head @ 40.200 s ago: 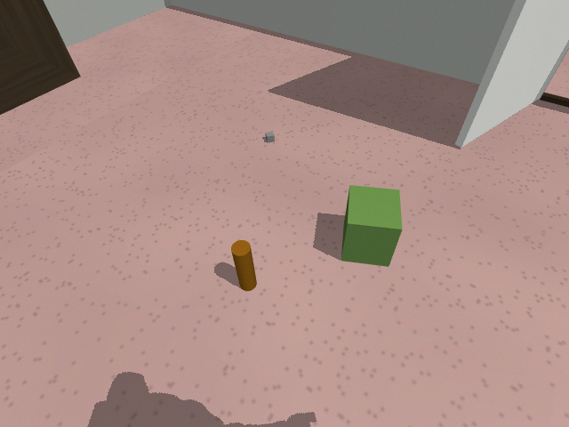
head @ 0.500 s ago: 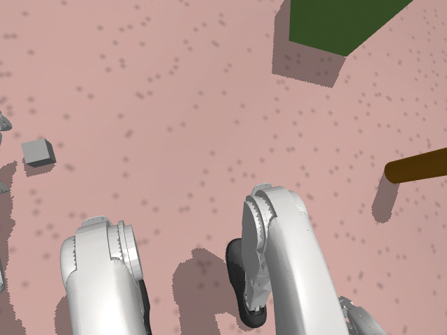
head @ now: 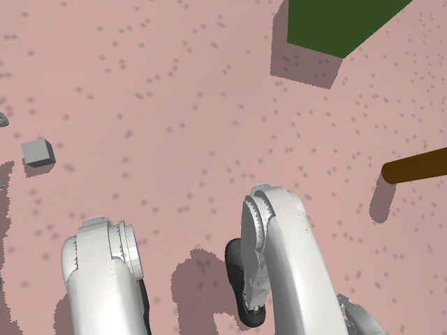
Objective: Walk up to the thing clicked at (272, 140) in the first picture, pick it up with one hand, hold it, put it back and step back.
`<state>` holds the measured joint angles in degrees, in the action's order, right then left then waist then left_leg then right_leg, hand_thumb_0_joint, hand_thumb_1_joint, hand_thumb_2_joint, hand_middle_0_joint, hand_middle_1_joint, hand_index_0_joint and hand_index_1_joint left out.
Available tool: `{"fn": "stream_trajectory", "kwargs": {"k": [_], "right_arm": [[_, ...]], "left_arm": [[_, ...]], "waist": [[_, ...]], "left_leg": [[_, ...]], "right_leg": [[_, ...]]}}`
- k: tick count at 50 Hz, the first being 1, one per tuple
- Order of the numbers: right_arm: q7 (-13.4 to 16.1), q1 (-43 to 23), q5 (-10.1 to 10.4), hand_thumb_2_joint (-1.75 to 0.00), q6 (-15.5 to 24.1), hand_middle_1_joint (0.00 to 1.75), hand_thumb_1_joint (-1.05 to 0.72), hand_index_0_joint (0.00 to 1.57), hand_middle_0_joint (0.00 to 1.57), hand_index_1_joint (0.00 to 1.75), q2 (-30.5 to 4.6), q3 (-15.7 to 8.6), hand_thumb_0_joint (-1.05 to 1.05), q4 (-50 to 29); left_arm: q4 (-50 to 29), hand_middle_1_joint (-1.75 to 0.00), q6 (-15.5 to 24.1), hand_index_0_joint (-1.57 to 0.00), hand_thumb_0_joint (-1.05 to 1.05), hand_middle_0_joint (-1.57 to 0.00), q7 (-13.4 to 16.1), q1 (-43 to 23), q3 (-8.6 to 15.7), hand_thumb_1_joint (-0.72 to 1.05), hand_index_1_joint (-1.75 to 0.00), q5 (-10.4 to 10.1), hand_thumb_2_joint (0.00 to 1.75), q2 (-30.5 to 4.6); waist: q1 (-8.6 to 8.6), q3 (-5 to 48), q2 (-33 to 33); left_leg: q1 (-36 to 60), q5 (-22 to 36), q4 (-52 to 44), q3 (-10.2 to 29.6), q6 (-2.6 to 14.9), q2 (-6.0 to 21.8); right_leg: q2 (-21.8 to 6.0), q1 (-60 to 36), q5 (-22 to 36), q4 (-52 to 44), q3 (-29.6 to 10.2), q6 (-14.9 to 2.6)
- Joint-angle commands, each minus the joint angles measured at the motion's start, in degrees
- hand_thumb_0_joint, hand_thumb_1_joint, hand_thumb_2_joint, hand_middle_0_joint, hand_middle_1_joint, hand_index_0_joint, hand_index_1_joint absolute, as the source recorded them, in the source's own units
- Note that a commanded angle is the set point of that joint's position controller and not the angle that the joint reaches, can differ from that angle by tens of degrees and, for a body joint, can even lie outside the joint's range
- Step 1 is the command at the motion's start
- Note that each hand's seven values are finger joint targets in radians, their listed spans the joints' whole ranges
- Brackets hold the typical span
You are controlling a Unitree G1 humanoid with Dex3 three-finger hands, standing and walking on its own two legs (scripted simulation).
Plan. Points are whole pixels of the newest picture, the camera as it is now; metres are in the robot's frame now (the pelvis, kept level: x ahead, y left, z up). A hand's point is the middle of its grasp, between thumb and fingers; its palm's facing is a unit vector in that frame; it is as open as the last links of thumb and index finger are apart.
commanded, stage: rise first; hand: left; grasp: from above
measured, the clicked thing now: (39, 153) +0.47 +0.31 -0.30
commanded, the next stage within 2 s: approach in 0.26 s
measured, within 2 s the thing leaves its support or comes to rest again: neither
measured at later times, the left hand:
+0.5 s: hand out of the picture +0.43 +0.34 -0.17, palm faces -0.46 -0.09 -0.88, open 11.9 cm
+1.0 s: hand (16, 137) +0.47 +0.31 -0.17, palm faces -0.46 -0.07 -0.89, open 12.6 cm
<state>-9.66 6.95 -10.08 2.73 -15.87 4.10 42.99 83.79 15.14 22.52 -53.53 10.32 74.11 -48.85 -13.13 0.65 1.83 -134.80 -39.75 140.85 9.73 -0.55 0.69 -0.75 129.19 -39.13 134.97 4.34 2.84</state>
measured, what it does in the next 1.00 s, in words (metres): stands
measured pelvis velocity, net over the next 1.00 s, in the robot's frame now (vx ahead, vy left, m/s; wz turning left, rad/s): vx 0.00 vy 0.00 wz -0.02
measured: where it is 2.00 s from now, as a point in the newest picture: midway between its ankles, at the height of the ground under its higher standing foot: (195, 314)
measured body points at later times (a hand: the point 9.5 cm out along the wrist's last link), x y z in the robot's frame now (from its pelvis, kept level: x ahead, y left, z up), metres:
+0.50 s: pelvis +0.00 +0.00 +0.00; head +0.23 +0.09 +0.37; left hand +0.45 +0.34 -0.12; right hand +0.06 -0.27 -0.10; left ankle +0.07 +0.13 -0.28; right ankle +0.10 -0.13 -0.28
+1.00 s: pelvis +0.00 +0.00 +0.00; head +0.25 +0.05 +0.37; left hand +0.49 +0.31 -0.12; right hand +0.02 -0.27 -0.10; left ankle +0.07 +0.13 -0.28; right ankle +0.10 -0.13 -0.28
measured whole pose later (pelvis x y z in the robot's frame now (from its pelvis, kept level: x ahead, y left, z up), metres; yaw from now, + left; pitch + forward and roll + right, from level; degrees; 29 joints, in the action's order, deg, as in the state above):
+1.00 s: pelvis +0.00 +0.00 +0.00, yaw -1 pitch +33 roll -9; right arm -10.8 10.3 -8.5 4.3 -17.2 7.9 40.6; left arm 89.5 5.0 23.4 -58.6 9.0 70.3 -47.7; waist -18.2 -1.0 -0.5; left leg -135.1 -39.8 140.7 9.7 -0.5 2.1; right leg 0.7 131.0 -37.5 134.7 4.2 2.9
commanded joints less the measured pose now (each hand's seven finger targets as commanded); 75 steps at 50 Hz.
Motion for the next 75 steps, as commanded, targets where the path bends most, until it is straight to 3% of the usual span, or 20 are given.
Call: {"fn": "stream_trajectory", "kwargs": {"k": [1, 12, 14, 18, 20, 29, 31, 35, 38, 39, 40, 45, 51, 55, 61, 65, 68, 69, 74, 75], "right_arm": [[0.9, 11.6, 0.1, -0.90, 0.1, 0.30, -0.90, 0.20, 0.20, 0.30, -15.3, -4.9, 0.00, -0.2], [0.8, 12.2, 0.5, -0.90, 0.2, 0.30, -0.90, 0.20, 0.20, 0.30, -15.2, -4.2, 0.00, -0.5], [1.0, 11.7, 1.0, -0.90, 0.2, 0.30, -0.90, 0.20, 0.20, 0.30, -15.4, -4.3, 0.00, -0.8], [1.1, 11.2, 0.6, -0.90, 0.3, 0.30, -0.90, 0.20, 0.20, 0.30, -15.2, -3.8, 0.00, -1.0], [1.1, 11.6, 0.2, -0.89, 0.3, 0.30, -0.90, 0.20, 0.20, 0.30, -15.1, -3.7, 0.00, -0.6], [1.5, 13.8, -0.2, -0.89, 1.9, 0.30, -0.89, 0.20, 0.20, 0.30, -15.7, -3.7, 0.00, 1.0], [1.4, 14.3, -0.6, -0.89, 2.5, 0.30, -0.89, 0.20, 0.20, 0.30, -16.1, -3.0, 0.00, 1.0], [1.1, 14.4, -0.8, -0.89, 2.8, 0.30, -0.90, 0.20, 0.20, 0.30, -16.3, -1.9, 0.00, 0.0], [0.2, 13.5, -0.9, -0.89, 3.3, 0.30, -0.90, 0.20, 0.20, 0.30, -16.4, -1.1, 0.00, -1.5], [0.1, 13.3, -0.5, -0.89, 3.2, 0.30, -0.90, 0.20, 0.20, 0.30, -16.5, -1.0, 0.00, -2.0], [0.1, 13.1, -0.1, -0.89, 3.1, 0.30, -0.89, 0.20, 0.20, 0.30, -16.9, -1.0, 0.00, -3.3], [-0.2, 11.6, 1.6, -0.89, 2.4, 0.30, -0.89, 0.20, 0.20, 0.30, -16.3, -0.8, 0.00, -4.4], [0.1, 11.8, 1.8, -0.89, 2.5, 0.30, -0.89, 0.20, 0.20, 0.30, -17.3, -1.3, 0.00, -5.1], [0.9, 14.4, 0.8, -0.89, 2.3, 0.30, -0.90, 0.20, 0.20, 0.30, -17.3, -2.1, 0.00, -3.1], [1.0, 14.5, -0.1, -0.89, 1.3, 0.30, -0.89, 0.20, 0.20, 0.30, -16.6, -3.0, 0.00, -1.2], [0.3, 13.8, -1.0, -0.89, 1.7, 0.30, -0.89, 0.20, 0.20, 0.30, -16.6, -2.3, 0.00, -0.1], [-0.3, 13.5, -1.3, -0.89, 2.3, 0.30, -0.89, 0.20, 0.20, 0.30, -17.3, -1.8, 0.00, -0.4], [-0.4, 12.6, -1.1, -0.89, 2.4, 0.30, -0.89, 0.20, 0.20, 0.30, -17.4, -2.1, 0.00, -0.5], [-1.8, 11.5, -1.9, -0.90, 3.8, 0.30, -0.88, 0.20, 0.20, 0.30, -17.6, -0.8, 0.00, -1.6], [-1.9, 11.3, -1.9, -0.89, 4.0, 0.30, -0.88, 0.20, 0.20, 0.30, -17.8, -0.4, 0.00, -2.3]], "left_arm": [[-9.5, -0.67, 0.2, -0.41, 0.00, -0.42, 2.7, -16.6, 1.7, -0.18, -0.68, -1.3, 0.70, -16.5], [-4.3, -0.66, -0.8, -0.43, 0.00, -0.44, 0.9, -15.5, -0.9, -0.15, -0.67, -1.2, 0.68, -13.8], [-4.5, -0.65, -0.5, -0.44, 0.00, -0.45, 0.8, -15.4, 0.4, -0.14, -0.66, -1.5, 0.68, -15.9], [-6.2, -0.62, 0.8, -0.40, 0.00, -0.44, 1.1, -17.0, 0.2, -0.22, -0.66, -1.3, 0.75, -16.3], [-6.9, -0.73, 1.2, -0.38, 0.00, -0.37, 1.8, -17.7, 0.3, -0.20, -0.73, -0.6, 0.71, -16.1], [-3.4, -0.75, 0.3, -0.34, 0.00, -0.34, 5.8, -26.9, -6.9, -0.25, -0.76, 0.7, 0.76, -6.3], [-0.6, -0.76, -1.1, -0.35, 0.00, -0.35, 7.0, -29.0, -6.6, -0.23, -0.76, 1.1, 0.75, -7.7], [3.0, -0.75, -5.1, -0.35, 0.00, -0.35, 9.2, -28.1, -3.7, -0.24, -0.75, 2.7, 0.76, -12.3], [4.1, -0.75, -8.0, -0.34, 0.00, -0.35, 9.4, -27.9, -3.0, -0.26, -0.75, 1.9, 0.77, -12.8], [1.8, -0.75, -8.7, -0.33, 0.00, -0.34, 9.5, -27.2, -1.6, -0.27, -0.76, 1.2, 0.77, -14.9], [0.9, -0.74, -9.6, -0.33, 0.00, -0.34, 9.3, -25.1, 0.1, -0.27, -0.75, 0.6, 0.77, -16.9], [2.5, -0.76, -12.0, -0.30, 0.00, -0.31, 4.9, -16.9, -0.1, -0.30, -0.77, -3.5, 0.78, -17.0], [-2.9, -0.79, -8.1, -0.30, 0.00, -0.30, -2.8, -16.1, -0.4, -0.30, -0.79, -6.8, 0.78, -16.6], [-10.4, -0.82, -1.5, -0.28, 0.00, -0.28, -4.1, -22.4, -2.3, -0.33, -0.82, -6.9, 0.80, -14.6], [-10.7, -0.84, 3.8, -0.23, 0.00, -0.23, 0.9, -23.0, -4.3, -0.37, -0.83, -2.8, 0.83, -11.8], [-2.7, -0.81, 2.1, -0.23, 0.00, -0.24, 5.9, -23.4, -4.3, -0.37, -0.82, 0.6, 0.86, -10.7], [-0.4, -0.79, -0.1, -0.25, 0.00, -0.26, 9.2, -23.7, -2.6, -0.35, -0.80, 3.0, 0.86, -13.5], [0.3, -0.80, -0.8, -0.25, 0.00, -0.25, 10.1, -23.1, -1.5, -0.35, -0.81, 3.2, 0.86, -14.7], [7.7, -0.84, -4.6, -0.19, 0.00, -0.20, 11.6, -24.5, -3.1, -0.39, -0.85, 2.7, 0.87, -11.8], [7.3, -0.85, -5.1, -0.19, 0.00, -0.19, 11.7, -24.4, -2.8, -0.38, -0.86, 2.0, 0.87, -12.8]], "waist": [[0.26, 39.9, -21.6], [-1.21, 36.5, -17.1], [-0.18, 36.5, -17.0], [-0.45, 37.3, -17.8], [-0.52, 39.1, -19.1], [-6.12, 36.2, -21.7], [-6.96, 34.4, -21.8], [-5.32, 36.9, -24.5], [-5.44, 37.4, -25.4], [-3.79, 39.9, -25.7], [-2.79, 42.1, -25.2], [-1.21, 40.6, -18.7], [-3.99, 33.8, -10.9], [-5.59, 35.3, -14.8], [-4.90, 37.9, -22.9], [-5.75, 35.1, -23.3], [-5.35, 34.3, -26.1], [-4.27, 35.2, -26.8], [-7.78, 31.9, -23.3], [-7.21, 32.9, -23.1]], "left_leg": [[32.1, 10.8, -15.5, -6.6, 1.62, -0.8], [29.5, 9.7, -15.6, -6.3, 2.10, -1.0], [28.9, 8.6, -15.7, -6.5, 2.15, -1.1], [29.0, 8.3, -15.0, -6.6, 2.11, -1.0], [29.9, 9.8, -14.5, -6.8, 1.96, -1.1], [32.5, 7.2, -15.5, -5.3, 1.30, -0.3], [31.4, 7.6, -15.3, -5.3, 1.34, -0.4], [33.1, 11.4, -15.1, -6.0, 1.10, -0.4], [32.6, 12.3, -14.7, -6.5, 1.37, -0.4], [32.3, 12.9, -15.0, -6.8, 1.58, -0.5], [32.3, 14.0, -14.9, -7.2, 1.83, -0.6], [25.4, 13.2, -13.8, -8.0, 3.16, -0.5], [19.0, 7.5, -12.3, -7.0, 3.81, -0.6], [24.2, 6.6, -11.9, -5.6, 2.13, -0.4], [32.3, 9.5, -13.1, -4.8, 0.52, -0.2], [33.9, 12.6, -13.0, -4.5, 0.48, 0.0], [35.1, 15.0, -13.8, -4.7, 0.41, -0.2], [35.0, 14.9, -14.2, -4.7, 0.29, -0.1], [30.2, 12.3, -12.7, -4.9, 1.33, -0.1], [29.7, 11.8, -12.6, -5.0, 1.62, -0.2]], "right_leg": [[2.1, -16.9, 12.5, -12.5, 5.3, -4.49], [2.1, -16.9, 11.7, -13.5, 5.4, -4.36], [2.1, -16.7, 10.6, -13.8, 5.0, -4.51], [2.3, -17.4, 10.5, -13.8, 5.0, -4.40], [2.3, -18.2, 11.8, -13.4, 5.0, -4.28], [2.4, -11.8, 10.3, -13.3, 6.7, -4.46], [2.2, -11.5, 11.0, -12.9, 6.8, -4.26], [2.2, -13.1, 14.2, -11.6, 6.5, -4.68], [2.5, -14.5, 15.4, -11.4, 6.2, -4.83], [2.6, -16.4, 15.8, -11.7, 5.8, -4.88], [2.5, -18.8, 16.8, -12.3, 5.4, -4.66], [3.1, -23.5, 16.6, -13.0, 3.9, -3.87], [3.1, -24.3, 10.7, -14.7, 3.6, -3.45], [3.0, -21.8, 8.4, -15.3, 5.4, -4.32], [2.7, -17.3, 11.4, -12.5, 7.2, -4.66], [2.9, -13.4, 14.3, -10.4, 8.2, -4.61], [2.7, -13.1, 16.4, -9.5, 8.3, -4.53], [2.8, -12.4, 16.4, -9.1, 8.3, -4.70], [3.0, -12.7, 15.4, -9.6, 8.1, -4.09], [3.2, -13.7, 15.0, -10.4, 7.6, -4.12]]}}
